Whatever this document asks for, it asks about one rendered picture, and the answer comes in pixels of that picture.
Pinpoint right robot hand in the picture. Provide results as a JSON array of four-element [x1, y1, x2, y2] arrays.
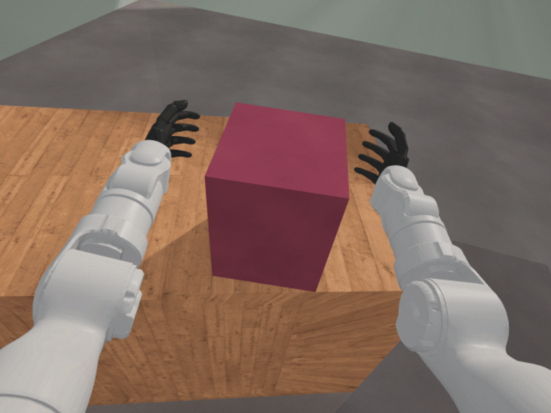
[[354, 122, 409, 185]]

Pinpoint pedestal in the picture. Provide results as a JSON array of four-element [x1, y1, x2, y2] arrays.
[[0, 105, 403, 405]]

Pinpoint left robot forearm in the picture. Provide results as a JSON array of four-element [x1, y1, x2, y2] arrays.
[[33, 140, 171, 323]]

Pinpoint left robot upper arm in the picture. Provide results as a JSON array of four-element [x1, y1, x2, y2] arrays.
[[0, 249, 144, 413]]

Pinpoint right robot upper arm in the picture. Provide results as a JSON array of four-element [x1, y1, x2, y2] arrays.
[[396, 278, 551, 413]]

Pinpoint right robot forearm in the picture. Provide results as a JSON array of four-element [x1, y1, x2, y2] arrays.
[[370, 165, 509, 344]]

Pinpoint carton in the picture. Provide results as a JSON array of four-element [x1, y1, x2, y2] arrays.
[[205, 102, 350, 292]]

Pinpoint left robot hand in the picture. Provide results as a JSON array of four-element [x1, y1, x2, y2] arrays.
[[145, 100, 200, 157]]

